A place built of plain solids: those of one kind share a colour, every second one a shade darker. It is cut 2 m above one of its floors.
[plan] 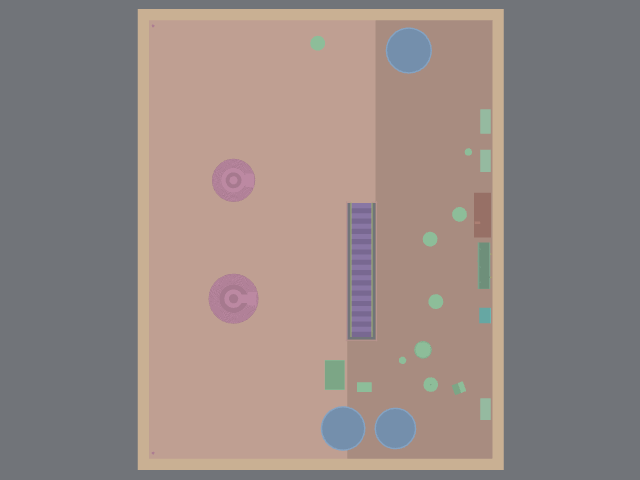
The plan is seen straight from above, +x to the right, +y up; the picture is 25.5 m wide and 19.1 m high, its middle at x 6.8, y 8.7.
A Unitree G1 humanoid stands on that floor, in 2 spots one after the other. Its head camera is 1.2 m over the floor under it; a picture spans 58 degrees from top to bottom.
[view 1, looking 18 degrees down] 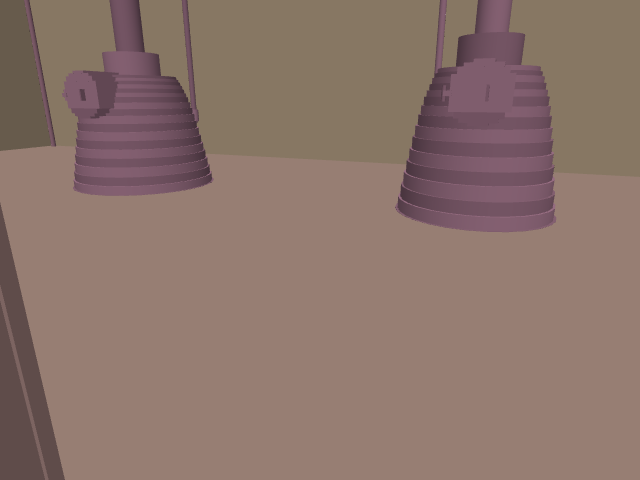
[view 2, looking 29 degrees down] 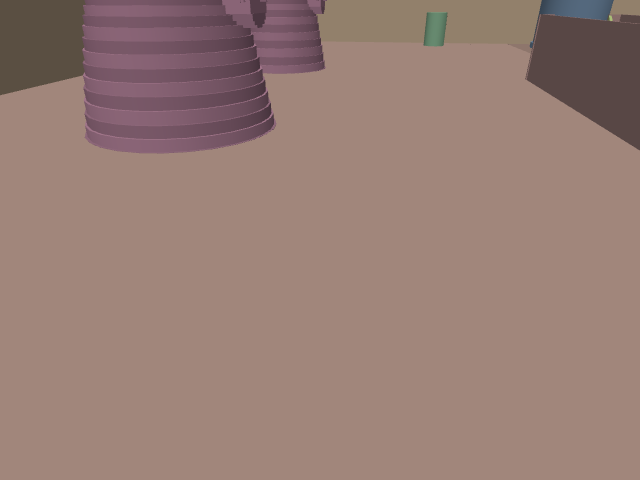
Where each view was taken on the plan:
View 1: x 8.45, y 11.27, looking -158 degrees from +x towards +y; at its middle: upper_floor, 3.88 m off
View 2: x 5.56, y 1.90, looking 99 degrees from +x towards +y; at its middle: upper_floor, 2.48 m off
